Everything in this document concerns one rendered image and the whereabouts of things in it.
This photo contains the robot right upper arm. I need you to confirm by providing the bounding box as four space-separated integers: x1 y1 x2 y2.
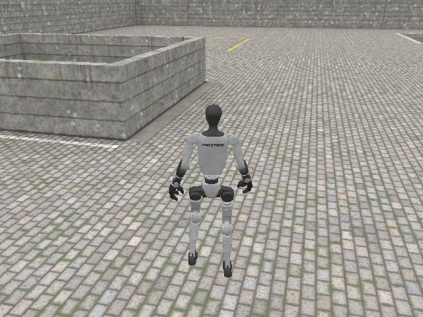
227 133 246 170

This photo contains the robot left upper arm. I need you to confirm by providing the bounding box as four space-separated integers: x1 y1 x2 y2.
180 133 199 170

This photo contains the left robot hand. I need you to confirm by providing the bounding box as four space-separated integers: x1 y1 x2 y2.
169 185 184 201

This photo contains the right robot hand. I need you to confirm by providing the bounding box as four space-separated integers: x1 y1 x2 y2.
237 180 252 193

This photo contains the robot head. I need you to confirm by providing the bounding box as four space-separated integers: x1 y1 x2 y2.
202 104 224 137

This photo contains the robot right forearm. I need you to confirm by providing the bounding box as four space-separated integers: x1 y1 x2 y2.
239 159 251 183

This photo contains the robot left forearm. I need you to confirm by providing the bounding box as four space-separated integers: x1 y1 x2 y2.
171 159 186 188

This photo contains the robot left shin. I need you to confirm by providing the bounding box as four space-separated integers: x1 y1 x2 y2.
189 212 199 257

